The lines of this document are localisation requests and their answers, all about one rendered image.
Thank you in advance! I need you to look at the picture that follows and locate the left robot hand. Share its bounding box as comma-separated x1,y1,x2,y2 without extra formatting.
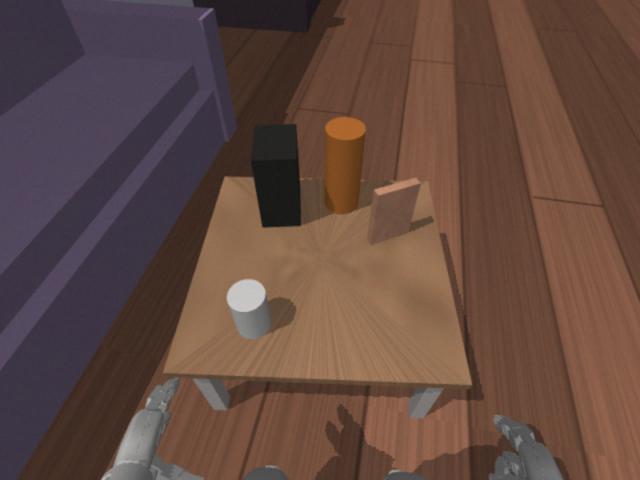
113,377,204,480

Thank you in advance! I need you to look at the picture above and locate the right robot hand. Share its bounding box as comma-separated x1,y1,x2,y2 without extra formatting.
489,415,563,480

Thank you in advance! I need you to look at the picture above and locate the coffee table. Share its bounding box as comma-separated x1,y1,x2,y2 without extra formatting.
163,177,472,418

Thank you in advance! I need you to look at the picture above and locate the sofa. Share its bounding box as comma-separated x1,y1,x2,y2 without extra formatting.
0,0,237,480

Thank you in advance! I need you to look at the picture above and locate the left robot arm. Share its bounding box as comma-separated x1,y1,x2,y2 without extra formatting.
101,463,153,480

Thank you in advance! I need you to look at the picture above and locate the armchair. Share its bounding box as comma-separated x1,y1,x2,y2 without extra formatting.
193,0,321,33

